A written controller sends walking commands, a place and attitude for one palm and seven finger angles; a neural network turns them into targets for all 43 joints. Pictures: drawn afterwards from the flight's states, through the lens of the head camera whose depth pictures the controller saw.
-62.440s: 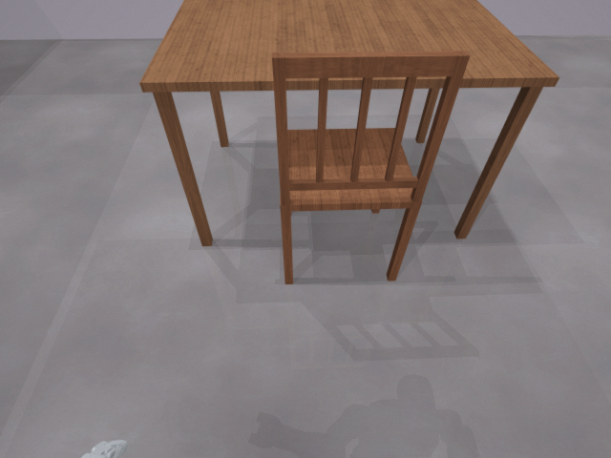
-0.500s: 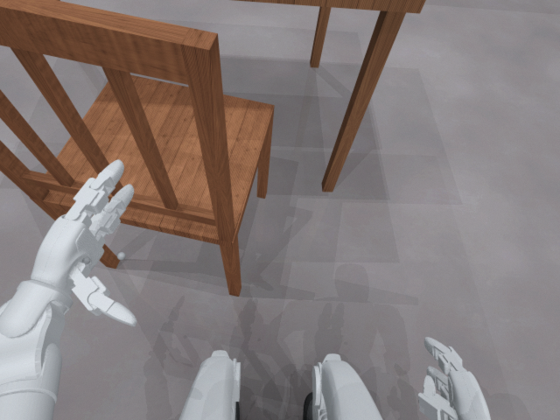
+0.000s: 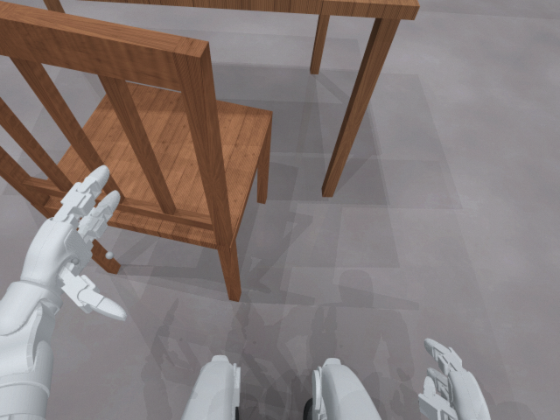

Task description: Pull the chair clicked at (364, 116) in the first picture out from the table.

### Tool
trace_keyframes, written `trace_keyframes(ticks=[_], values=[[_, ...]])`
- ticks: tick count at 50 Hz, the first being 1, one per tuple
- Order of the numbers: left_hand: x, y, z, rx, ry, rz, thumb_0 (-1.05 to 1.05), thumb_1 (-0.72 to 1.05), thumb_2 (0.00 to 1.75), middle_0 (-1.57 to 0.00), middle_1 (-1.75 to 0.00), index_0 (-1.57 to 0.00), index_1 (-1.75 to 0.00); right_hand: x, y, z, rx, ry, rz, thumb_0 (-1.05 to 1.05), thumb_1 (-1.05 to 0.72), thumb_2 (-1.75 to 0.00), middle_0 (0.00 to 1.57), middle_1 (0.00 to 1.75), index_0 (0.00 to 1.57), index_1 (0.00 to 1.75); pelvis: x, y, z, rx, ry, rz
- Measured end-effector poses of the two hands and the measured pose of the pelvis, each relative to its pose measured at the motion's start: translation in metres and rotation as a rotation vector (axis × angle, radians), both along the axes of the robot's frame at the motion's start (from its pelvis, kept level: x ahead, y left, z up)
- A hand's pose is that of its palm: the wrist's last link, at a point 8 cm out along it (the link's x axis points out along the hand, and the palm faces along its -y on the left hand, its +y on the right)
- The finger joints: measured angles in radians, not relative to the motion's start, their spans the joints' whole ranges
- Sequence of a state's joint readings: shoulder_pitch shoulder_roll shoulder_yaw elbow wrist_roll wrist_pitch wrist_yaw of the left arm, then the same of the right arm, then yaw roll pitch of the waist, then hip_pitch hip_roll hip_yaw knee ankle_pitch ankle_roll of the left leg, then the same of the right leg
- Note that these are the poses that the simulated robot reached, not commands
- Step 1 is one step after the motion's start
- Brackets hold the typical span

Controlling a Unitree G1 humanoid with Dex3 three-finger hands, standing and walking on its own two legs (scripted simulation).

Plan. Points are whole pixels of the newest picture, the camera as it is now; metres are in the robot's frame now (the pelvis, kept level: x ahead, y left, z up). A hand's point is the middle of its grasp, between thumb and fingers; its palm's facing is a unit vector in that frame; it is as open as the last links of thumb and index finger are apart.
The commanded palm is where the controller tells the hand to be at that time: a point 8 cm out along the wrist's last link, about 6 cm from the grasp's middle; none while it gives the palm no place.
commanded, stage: aim the fingers beside a spindle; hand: left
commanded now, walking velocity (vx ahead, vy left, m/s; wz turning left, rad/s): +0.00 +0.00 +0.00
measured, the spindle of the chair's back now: (82, 145) +0.50 +0.31 +0.03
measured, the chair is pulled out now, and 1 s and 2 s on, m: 0.15 0.15 0.15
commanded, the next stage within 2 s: push the fingers through the gap in 0.44 s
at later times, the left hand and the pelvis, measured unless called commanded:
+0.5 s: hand (117, 258) +0.32 +0.22 +0.03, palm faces -0.25 -0.97 -0.03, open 16.9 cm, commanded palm +0.31 +0.28 +0.04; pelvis +0.00 +0.01 +0.00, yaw -1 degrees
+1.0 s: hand (124, 233) +0.36 +0.22 +0.03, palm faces -0.20 -0.98 -0.05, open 16.9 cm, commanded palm +0.35 +0.27 +0.04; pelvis +0.00 +0.00 +0.00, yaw +0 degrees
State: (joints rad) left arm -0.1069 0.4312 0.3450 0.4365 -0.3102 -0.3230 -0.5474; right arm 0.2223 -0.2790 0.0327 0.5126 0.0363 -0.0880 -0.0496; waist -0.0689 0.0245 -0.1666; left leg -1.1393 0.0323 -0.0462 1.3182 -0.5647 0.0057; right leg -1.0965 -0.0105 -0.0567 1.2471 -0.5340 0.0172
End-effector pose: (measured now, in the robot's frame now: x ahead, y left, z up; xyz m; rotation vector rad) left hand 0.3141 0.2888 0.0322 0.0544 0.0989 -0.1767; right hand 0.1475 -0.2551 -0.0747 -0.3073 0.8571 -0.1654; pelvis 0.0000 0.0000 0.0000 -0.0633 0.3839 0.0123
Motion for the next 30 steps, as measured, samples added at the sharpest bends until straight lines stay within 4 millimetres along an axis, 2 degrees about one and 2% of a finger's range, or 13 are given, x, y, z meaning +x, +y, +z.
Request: trace_keyframes(ticks=[4, 9, 14, 17, 24, 30], values=[[-0.004, -0.004, -0.007, -0.011, 0.029, -0.025, -0.01, -0.50, 0.30, -0.06, -0.08, -0.06, -0.08, -0.002, -0.002, -0.002, -0.002, 0.006, -0.004, 0.01, -0.90, -0.90, 0.20, 0.30, 0.20, 0.30, 0.000, 0.000, -0.001, -0.002, 0.006, -0.002], [-0.003, -0.020, 0.003, -0.012, -0.045, -0.083, -0.01, -0.50, 0.30, -0.06, -0.08, -0.06, -0.08, -0.003, -0.003, -0.003, -0.012, 0.016, -0.003, 0.01, -0.90, -0.90, 0.20, 0.30, 0.20, 0.30, 0.001, 0.001, -0.001, -0.002, 0.004, -0.002], [0.011, -0.005, 0.001, 0.000, -0.033, -0.019, -0.01, -0.50, 0.30, -0.07, -0.09, -0.06, -0.08, -0.005, -0.002, -0.005, -0.011, 0.022, -0.009, 0.01, -0.90, -0.90, 0.20, 0.30, 0.20, 0.30, 0.000, 0.000, -0.003, -0.002, 0.008, -0.002], [0.013, 0.001, -0.004, -0.003, 0.003, -0.008, -0.01, -0.50, 0.30, -0.07, -0.09, -0.06, -0.08, -0.006, -0.002, -0.005, -0.004, 0.027, -0.017, 0.01, -0.90, -0.90, 0.20, 0.30, 0.20, 0.30, 0.001, 0.000, -0.003, -0.003, 0.013, -0.006], [-0.001, -0.012, 0.003, -0.016, -0.013, -0.080, -0.01, -0.50, 0.30, -0.06, -0.08, -0.06, -0.08, -0.006, 0.002, -0.001, 0.002, 0.024, -0.019, 0.01, -0.90, -0.90, 0.20, 0.30, 0.20, 0.30, 0.005, 0.005, 0.002, -0.004, 0.010, -0.009], [-0.003, -0.008, 0.005, -0.012, -0.031, -0.026, -0.01, -0.50, 0.30, -0.07, -0.09, -0.06, -0.08, 0.000, 0.005, 0.001, 0.001, 0.009, -0.003, 0.01, -0.90, -0.90, 0.20, 0.30, 0.20, 0.30, 0.004, 0.006, 0.002, -0.002, 0.003, -0.002]])
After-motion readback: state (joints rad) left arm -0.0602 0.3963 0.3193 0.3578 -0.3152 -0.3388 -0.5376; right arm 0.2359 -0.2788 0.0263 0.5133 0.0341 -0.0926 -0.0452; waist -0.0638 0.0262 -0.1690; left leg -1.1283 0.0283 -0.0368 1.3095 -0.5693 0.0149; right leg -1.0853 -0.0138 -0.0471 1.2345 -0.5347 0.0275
